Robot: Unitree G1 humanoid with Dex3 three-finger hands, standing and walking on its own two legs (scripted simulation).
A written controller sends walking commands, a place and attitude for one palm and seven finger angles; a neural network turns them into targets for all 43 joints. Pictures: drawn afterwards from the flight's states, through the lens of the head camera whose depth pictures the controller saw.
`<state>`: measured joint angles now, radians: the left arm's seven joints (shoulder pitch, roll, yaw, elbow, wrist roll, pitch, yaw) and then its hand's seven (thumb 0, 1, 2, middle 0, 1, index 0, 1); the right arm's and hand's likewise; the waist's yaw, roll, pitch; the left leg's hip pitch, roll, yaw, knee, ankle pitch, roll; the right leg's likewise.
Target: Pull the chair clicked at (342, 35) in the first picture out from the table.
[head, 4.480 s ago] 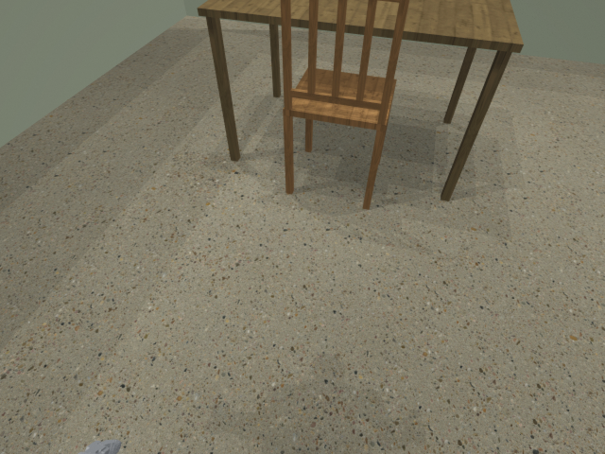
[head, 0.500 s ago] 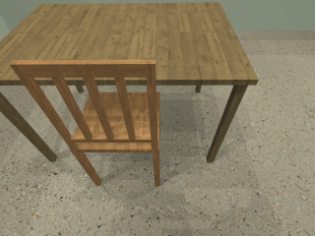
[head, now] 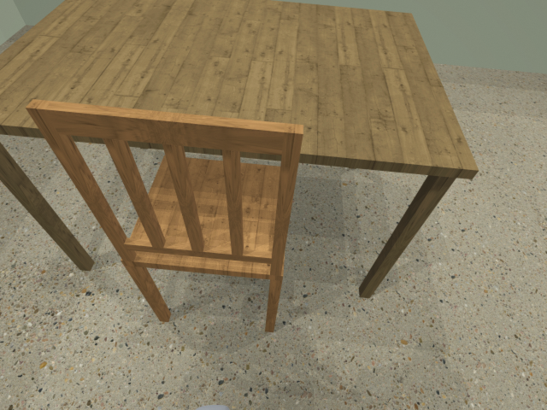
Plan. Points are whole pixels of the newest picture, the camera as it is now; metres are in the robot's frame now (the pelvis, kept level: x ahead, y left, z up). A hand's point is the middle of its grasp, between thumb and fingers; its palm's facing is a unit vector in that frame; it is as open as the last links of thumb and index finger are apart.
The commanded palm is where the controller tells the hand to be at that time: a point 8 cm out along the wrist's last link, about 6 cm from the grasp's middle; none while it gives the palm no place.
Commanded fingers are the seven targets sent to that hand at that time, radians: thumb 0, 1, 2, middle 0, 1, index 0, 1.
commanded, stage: come to a stop and stand still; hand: left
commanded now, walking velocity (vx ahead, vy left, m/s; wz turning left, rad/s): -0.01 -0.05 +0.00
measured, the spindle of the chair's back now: (187, 204) +0.47 +0.22 -0.05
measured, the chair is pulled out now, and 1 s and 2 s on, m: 0.00 0.00 0.00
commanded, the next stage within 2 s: look again from close up in 0.48 s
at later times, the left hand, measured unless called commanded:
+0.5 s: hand out of the picture +0.00 +0.16 -0.18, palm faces +0.02 -0.98 -0.21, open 7.4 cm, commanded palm none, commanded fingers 0.00 0.90 0.90 -0.20 -0.30 -0.20 -0.30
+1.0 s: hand out of the picture -0.03 +0.14 -0.18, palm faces +0.04 -0.99 -0.16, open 7.4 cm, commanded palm none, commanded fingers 0.00 0.90 0.90 -0.20 -0.30 -0.20 -0.30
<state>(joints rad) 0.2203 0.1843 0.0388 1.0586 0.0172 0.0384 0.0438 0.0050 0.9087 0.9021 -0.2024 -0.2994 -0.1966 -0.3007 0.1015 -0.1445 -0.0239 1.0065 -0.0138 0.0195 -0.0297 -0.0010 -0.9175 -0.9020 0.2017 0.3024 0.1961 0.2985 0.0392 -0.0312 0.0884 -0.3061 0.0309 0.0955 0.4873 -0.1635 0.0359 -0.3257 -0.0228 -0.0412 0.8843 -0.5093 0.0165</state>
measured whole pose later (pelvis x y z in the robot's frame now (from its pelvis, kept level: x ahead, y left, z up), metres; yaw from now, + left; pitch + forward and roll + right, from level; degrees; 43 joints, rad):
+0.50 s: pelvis -0.03 -0.02 -0.01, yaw +1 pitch -2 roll -1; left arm 0.29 0.17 0.01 0.97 0.02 0.02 0.03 0.01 0.90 0.90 -0.20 -0.30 -0.20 -0.30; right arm 0.36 -0.18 -0.03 1.03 -0.02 0.03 0.00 0.00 -0.91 -0.90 0.20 0.30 0.19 0.30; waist -0.03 0.00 0.03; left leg -0.40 0.04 0.02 0.59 -0.17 0.00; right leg -0.24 -0.02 -0.07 0.64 -0.37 -0.01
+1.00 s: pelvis +0.00 -0.02 +0.00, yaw +0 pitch +0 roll +0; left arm 0.35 0.14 -0.01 1.10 0.02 -0.02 0.03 0.00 0.90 0.90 -0.20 -0.30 -0.20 -0.30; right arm 0.24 -0.16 -0.01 1.10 0.00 -0.01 -0.01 0.01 -0.93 -0.90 0.20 0.30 0.20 0.30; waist 0.01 -0.02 0.04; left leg -0.32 0.03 0.04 0.49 -0.17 0.00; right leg -0.14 -0.03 -0.05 0.49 -0.34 0.01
